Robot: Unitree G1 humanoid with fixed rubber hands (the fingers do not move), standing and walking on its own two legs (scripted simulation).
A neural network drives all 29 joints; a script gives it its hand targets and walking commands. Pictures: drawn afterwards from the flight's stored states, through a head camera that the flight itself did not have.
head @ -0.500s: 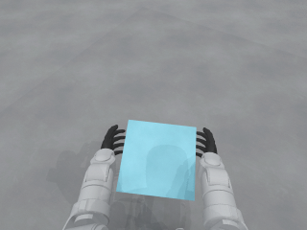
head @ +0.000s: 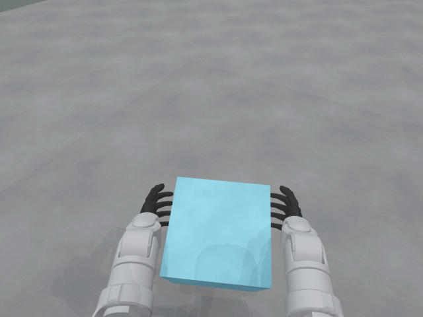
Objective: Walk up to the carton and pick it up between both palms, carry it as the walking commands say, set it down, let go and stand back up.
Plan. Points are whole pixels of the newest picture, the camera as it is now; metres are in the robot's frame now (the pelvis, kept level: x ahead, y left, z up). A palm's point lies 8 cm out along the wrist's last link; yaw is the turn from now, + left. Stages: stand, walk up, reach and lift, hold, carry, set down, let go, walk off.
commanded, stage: reach and lift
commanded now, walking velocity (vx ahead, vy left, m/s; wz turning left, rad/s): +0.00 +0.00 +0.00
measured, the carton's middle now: (218, 237) +0.32 -0.02 -0.06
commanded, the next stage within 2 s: hold in 1.40 s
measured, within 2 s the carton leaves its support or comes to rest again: neither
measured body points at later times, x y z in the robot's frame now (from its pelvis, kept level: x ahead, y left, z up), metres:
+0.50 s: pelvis +0.00 -0.01 +0.00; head -0.05 -0.03 +0.45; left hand +0.31 +0.12 +0.04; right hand +0.31 -0.17 +0.04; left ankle +0.02 +0.12 -0.74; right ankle +0.04 -0.15 -0.74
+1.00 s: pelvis +0.00 -0.02 +0.00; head -0.04 -0.02 +0.45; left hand +0.31 +0.12 +0.04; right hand +0.31 -0.17 +0.05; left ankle +0.02 +0.12 -0.74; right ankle +0.04 -0.15 -0.74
